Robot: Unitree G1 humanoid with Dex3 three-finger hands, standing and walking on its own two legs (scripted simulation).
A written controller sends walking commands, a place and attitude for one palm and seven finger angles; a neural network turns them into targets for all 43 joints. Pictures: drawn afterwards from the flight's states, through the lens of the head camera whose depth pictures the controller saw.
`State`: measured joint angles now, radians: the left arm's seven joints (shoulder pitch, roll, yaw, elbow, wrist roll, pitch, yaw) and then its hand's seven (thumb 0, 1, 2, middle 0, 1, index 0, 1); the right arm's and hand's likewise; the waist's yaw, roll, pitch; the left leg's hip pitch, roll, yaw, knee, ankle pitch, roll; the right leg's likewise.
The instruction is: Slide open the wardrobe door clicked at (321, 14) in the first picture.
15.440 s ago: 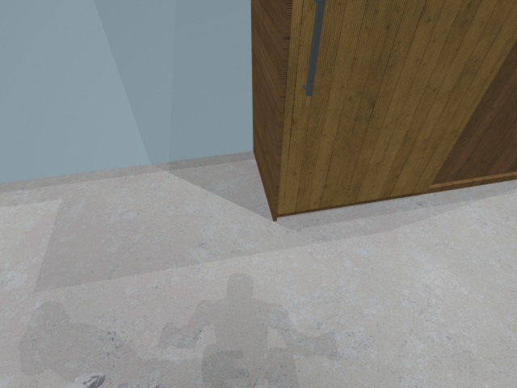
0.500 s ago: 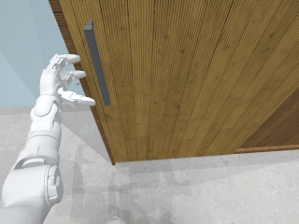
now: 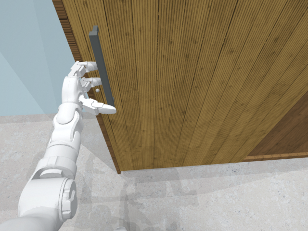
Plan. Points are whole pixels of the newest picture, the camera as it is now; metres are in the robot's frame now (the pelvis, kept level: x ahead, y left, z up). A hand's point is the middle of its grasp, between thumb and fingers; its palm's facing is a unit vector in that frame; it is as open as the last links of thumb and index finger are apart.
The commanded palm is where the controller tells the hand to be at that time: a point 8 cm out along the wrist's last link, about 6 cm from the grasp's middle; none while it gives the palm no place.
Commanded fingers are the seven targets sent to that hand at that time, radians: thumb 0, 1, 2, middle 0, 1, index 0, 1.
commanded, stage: feel for the door with the fingertips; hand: left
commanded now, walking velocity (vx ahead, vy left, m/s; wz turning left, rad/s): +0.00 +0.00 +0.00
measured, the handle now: (105, 75) +0.52 +0.14 +0.11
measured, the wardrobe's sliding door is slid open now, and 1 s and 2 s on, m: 0.00 0.00 0.00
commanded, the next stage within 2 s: slide the fingers in behind the handle in 0.46 s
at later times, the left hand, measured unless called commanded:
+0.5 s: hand (93, 84) +0.47 +0.16 +0.12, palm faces +0.05 -1.00 +0.00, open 13.9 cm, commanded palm +0.45 +0.21 +0.12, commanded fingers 0.00 -0.50 0.30 -0.30 -1.20 -0.30 -1.20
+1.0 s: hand (99, 86) +0.47 +0.14 +0.12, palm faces +0.04 -1.00 +0.02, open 13.9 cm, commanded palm +0.44 +0.20 +0.12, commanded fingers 0.00 -0.50 0.30 -0.30 -1.20 -0.30 -1.20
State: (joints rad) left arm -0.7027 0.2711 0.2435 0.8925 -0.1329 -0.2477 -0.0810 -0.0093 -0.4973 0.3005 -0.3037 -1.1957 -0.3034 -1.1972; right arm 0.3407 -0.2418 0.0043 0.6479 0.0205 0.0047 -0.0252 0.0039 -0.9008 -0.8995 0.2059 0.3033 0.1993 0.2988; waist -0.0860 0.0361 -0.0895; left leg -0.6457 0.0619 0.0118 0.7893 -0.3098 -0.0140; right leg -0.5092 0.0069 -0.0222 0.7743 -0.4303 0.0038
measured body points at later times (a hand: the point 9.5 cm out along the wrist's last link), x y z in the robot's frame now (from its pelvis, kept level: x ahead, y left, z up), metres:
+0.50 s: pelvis -0.01 -0.01 +0.00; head +0.06 +0.00 +0.44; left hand +0.46 +0.21 +0.13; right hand +0.02 -0.27 -0.12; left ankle +0.05 +0.13 -0.71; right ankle -0.03 -0.12 -0.71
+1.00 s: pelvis +0.00 +0.00 +0.00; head +0.05 +0.00 +0.44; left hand +0.46 +0.19 +0.12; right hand +0.04 -0.26 -0.12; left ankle +0.05 +0.13 -0.71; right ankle -0.03 -0.12 -0.71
